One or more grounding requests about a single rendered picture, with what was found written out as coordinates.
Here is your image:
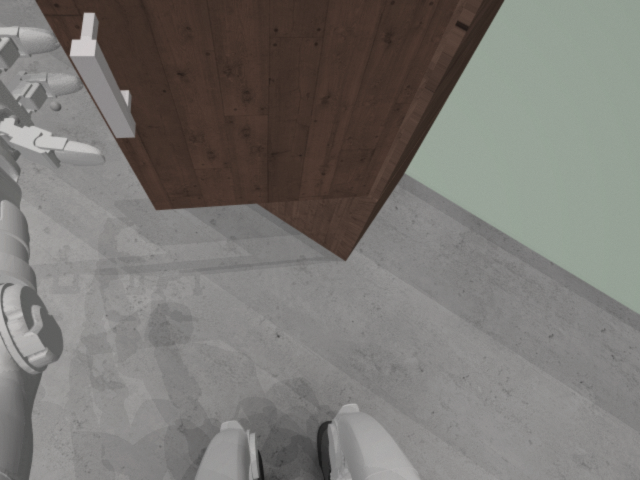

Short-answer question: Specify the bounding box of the handle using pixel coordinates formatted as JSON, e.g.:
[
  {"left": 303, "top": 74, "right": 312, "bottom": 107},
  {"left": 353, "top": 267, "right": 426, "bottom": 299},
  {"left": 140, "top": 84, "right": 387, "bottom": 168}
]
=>
[{"left": 70, "top": 13, "right": 136, "bottom": 138}]

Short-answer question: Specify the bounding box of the cupboard door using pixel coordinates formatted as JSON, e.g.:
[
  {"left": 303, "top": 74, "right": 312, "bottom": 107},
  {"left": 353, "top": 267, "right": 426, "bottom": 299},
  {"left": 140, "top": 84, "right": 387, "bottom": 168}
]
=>
[{"left": 35, "top": 0, "right": 459, "bottom": 210}]

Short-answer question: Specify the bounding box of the left robot forearm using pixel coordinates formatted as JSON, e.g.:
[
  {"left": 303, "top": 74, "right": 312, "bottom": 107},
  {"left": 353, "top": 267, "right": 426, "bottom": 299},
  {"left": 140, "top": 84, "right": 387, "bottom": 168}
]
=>
[{"left": 0, "top": 146, "right": 37, "bottom": 293}]

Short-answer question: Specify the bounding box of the left robot hand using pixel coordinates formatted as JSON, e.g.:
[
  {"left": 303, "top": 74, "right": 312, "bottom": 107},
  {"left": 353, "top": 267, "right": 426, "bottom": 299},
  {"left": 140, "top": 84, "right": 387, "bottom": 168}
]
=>
[{"left": 0, "top": 26, "right": 105, "bottom": 170}]

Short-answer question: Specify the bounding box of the robot left upper arm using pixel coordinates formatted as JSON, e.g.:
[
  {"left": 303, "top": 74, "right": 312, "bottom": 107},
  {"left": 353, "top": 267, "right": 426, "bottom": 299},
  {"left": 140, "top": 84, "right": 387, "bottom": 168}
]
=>
[{"left": 0, "top": 283, "right": 63, "bottom": 480}]

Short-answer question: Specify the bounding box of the robot left thigh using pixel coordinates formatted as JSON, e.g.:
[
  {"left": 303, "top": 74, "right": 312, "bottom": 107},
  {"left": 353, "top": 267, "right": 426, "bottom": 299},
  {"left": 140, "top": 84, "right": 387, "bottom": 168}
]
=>
[{"left": 194, "top": 429, "right": 260, "bottom": 480}]

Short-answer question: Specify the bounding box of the right robot shin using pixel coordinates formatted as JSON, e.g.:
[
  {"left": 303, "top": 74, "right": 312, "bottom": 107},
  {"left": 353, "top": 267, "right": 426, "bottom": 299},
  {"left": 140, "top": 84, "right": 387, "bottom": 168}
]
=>
[{"left": 329, "top": 404, "right": 360, "bottom": 480}]

